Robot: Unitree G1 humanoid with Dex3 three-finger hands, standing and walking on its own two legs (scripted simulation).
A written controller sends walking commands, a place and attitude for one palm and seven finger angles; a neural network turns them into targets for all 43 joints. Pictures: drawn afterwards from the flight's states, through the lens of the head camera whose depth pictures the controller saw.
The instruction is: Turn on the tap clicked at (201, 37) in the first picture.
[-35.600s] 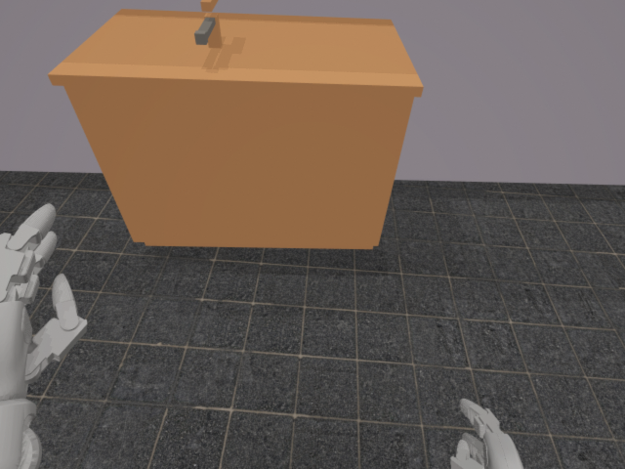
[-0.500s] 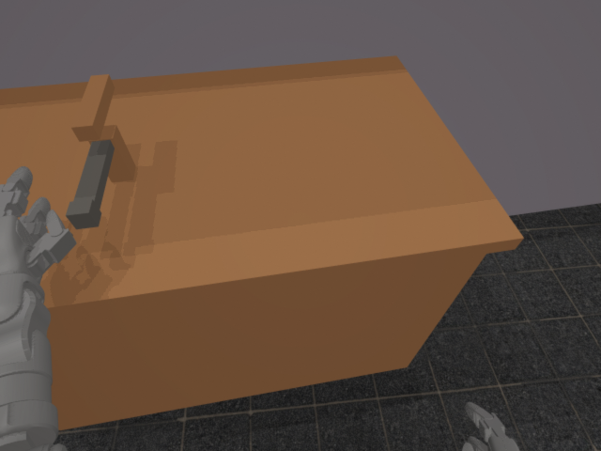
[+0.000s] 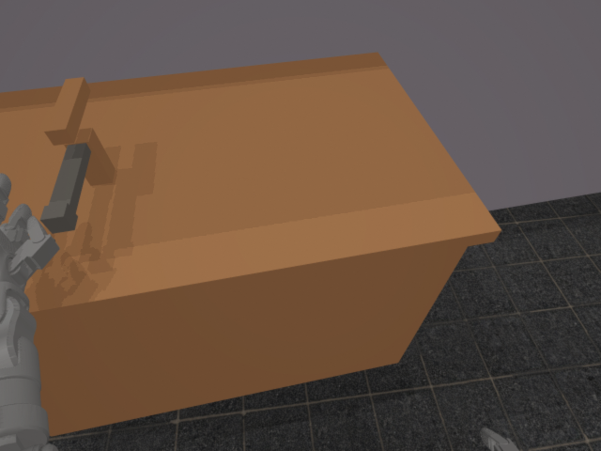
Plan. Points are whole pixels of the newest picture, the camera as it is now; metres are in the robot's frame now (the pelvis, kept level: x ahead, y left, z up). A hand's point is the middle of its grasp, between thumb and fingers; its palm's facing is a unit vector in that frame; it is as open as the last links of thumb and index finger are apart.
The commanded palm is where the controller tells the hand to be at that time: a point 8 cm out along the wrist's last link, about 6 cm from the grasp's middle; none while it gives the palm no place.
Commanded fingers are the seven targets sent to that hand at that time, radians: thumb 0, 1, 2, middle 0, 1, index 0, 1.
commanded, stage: push the lever round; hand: left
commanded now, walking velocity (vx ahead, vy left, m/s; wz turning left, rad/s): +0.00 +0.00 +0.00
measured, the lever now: (59, 218) +0.37 +0.34 +0.11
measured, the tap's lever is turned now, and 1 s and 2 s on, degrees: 0 25 51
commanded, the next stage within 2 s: none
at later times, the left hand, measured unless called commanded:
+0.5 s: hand (86, 235) +0.36 +0.30 +0.10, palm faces +0.51 -0.86 -0.05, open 7.7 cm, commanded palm +0.31 +0.33 +0.11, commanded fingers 0.00 0.90 0.90 -0.15 -0.15 -0.15 -0.15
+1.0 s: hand (120, 227) +0.37 +0.26 +0.11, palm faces +0.61 -0.79 -0.05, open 7.7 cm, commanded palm +0.33 +0.28 +0.11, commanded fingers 0.00 0.90 0.90 -0.15 -0.15 -0.15 -0.15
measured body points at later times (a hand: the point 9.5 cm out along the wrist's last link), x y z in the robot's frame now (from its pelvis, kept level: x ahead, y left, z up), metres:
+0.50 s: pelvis +0.00 +0.01 +0.00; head +0.03 +0.00 +0.45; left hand +0.32 +0.34 +0.11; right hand +0.12 -0.24 -0.11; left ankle -0.02 +0.13 -0.72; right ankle +0.01 -0.10 -0.72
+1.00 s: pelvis -0.01 +0.01 +0.00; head +0.02 -0.01 +0.45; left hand +0.33 +0.29 +0.11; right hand +0.15 -0.23 -0.11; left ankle -0.02 +0.13 -0.72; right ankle +0.01 -0.10 -0.72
